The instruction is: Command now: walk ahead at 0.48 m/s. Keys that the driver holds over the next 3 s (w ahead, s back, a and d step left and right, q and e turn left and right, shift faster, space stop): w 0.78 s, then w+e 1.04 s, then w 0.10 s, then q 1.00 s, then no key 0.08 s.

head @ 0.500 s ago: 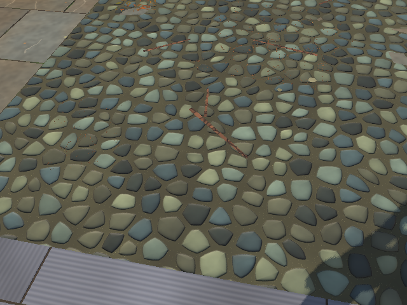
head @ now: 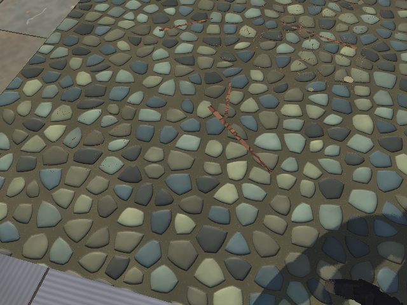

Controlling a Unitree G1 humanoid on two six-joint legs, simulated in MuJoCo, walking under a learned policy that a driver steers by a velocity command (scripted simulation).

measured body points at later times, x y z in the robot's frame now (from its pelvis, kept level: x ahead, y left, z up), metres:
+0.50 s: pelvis +0.22 -0.04 +0.02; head +0.23 -0.05 +0.47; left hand +0.25 +0.24 -0.10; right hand +0.34 -0.28 -0.12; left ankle +0.13 +0.11 -0.62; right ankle +0.25 -0.11 -0.70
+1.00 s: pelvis +0.52 +0.00 +0.02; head +0.57 -0.01 +0.47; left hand +0.45 +0.25 -0.12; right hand +0.73 -0.25 -0.08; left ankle +0.65 +0.08 -0.70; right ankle +0.28 -0.12 -0.64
